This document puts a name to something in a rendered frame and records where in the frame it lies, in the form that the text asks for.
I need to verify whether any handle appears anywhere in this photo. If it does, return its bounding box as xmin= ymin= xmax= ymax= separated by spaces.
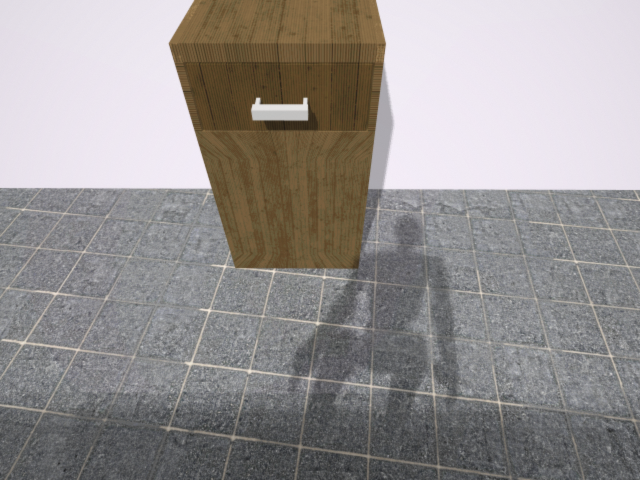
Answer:
xmin=251 ymin=98 xmax=308 ymax=120

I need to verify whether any cabinet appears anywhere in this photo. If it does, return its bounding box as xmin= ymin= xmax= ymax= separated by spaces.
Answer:
xmin=169 ymin=0 xmax=386 ymax=269

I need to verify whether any drawer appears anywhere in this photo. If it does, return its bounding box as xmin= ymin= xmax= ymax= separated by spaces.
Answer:
xmin=185 ymin=62 xmax=373 ymax=130

